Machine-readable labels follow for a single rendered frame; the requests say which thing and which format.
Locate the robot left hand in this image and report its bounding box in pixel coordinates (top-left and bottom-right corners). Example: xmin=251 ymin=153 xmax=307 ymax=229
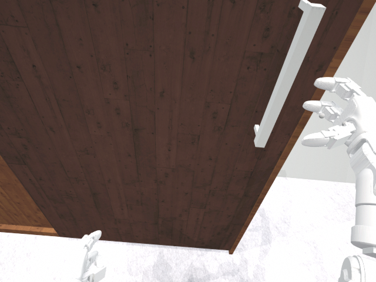
xmin=61 ymin=230 xmax=106 ymax=282

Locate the right robot forearm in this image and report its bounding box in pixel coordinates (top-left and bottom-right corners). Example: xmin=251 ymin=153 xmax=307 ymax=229
xmin=347 ymin=132 xmax=376 ymax=258

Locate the robot right hand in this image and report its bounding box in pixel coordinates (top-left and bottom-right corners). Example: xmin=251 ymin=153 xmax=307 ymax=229
xmin=301 ymin=77 xmax=376 ymax=149

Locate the handle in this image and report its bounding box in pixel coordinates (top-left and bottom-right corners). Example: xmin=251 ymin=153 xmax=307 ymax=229
xmin=254 ymin=0 xmax=326 ymax=147

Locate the wardrobe door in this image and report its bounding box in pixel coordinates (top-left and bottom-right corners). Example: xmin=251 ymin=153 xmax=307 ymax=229
xmin=0 ymin=0 xmax=364 ymax=250
xmin=0 ymin=155 xmax=53 ymax=228

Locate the right robot upper arm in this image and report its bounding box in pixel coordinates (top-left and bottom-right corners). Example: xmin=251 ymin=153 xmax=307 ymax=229
xmin=338 ymin=256 xmax=376 ymax=282

